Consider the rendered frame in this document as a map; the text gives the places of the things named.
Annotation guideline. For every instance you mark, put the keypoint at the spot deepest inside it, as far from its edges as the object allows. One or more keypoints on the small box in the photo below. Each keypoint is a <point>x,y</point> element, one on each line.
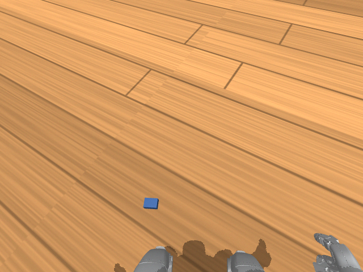
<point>151,203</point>

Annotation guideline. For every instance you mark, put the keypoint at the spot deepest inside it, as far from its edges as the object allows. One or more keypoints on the right robot hand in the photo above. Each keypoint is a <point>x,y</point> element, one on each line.
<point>341,256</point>

